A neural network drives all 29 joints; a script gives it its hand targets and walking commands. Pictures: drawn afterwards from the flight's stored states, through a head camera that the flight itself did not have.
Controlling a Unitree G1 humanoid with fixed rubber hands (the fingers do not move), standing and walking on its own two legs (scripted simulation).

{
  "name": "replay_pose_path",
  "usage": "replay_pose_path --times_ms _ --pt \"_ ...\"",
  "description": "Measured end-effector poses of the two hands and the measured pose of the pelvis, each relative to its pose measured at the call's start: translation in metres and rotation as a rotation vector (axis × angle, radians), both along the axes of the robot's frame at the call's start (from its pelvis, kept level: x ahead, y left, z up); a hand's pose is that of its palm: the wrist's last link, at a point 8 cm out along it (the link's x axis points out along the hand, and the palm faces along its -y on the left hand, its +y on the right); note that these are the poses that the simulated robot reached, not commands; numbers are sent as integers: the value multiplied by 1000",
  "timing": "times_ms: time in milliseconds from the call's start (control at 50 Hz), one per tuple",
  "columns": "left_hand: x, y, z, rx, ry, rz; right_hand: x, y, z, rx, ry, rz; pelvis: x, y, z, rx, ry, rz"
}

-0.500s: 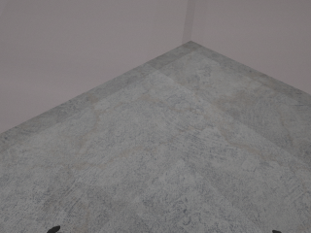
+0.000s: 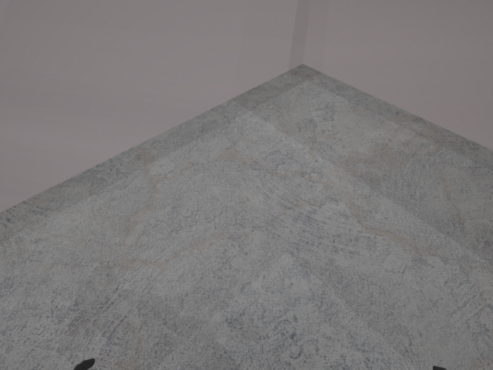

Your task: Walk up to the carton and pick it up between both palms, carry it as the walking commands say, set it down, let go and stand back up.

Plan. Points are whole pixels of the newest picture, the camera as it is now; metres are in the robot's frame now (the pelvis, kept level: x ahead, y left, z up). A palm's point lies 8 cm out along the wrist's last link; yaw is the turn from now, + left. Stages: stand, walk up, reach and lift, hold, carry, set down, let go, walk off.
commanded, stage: walk up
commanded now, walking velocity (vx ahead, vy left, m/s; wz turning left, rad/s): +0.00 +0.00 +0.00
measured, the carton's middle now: out of the picture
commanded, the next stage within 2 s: none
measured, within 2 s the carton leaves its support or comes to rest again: neither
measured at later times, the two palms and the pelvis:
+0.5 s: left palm (128, 341) +0.19 +0.22 -0.07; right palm out of the picture +0.02 -0.43 -0.10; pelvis -0.03 -0.06 -0.02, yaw -16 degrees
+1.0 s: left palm (254, 288) +0.29 +0.01 -0.08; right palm out of the picture -0.25 -0.44 -0.04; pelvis -0.06 -0.09 -0.01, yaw -45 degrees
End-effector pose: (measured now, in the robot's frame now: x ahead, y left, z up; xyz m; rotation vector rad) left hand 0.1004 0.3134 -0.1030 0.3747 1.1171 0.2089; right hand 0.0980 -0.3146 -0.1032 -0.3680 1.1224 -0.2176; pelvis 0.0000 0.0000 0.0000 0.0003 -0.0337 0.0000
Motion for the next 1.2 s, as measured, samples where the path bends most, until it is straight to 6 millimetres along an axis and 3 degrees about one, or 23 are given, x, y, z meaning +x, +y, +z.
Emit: replay_pose_path --times_ms 100,200,320,400,500,680,760,900,1020,1120,1200 --pt "2 0 0 -3 3 -14 2 -2 1 0 -11 -11 0 0 -1 0 6 -7" --pt "27 -5 6 -13 -29 -112 0 -23 12 -44 -111 -50 -12 -7 -7 6 33 -74" --pt "69 -37 21 -11 -94 -259 -22 -71 19 -93 -178 -102 -20 -29 -14 8 37 -157" --pt "89 -65 25 33 -141 -333 -45 -107 5 -99 -173 -152 -22 -52 -28 6 46 -209" --pt "91 -91 32 30 -128 -383 -77 -111 0 -67 -126 -204 -28 -64 -19 0 53 -280" --pt "137 -150 20 -79 -223 -552 -169 -111 20 -156 -61 -358 -32 -69 -21 -16 45 -418" --pt "151 -189 13 -125 -202 -672 -219 -115 44 -231 -85 -482 -36 -70 -16 5 33 -513" --pt "172 -242 16 -145 -141 -866 -282 -125 73 -314 -146 -639 -47 -79 -9 21 33 -684" --pt "190 -317 27 -125 -155 -1025 -364 -120 61 -290 -73 -793 -67 -99 -11 37 57 -807" --pt "189 -395 36 -100 -217 -1137 -446 -114 33 -235 22 -934 -90 -126 -22 49 70 -889" --pt "176 -425 44 -71 -203 -1180 -474 -100 13 -159 66 -1011 -101 -138 -19 52 74 -970"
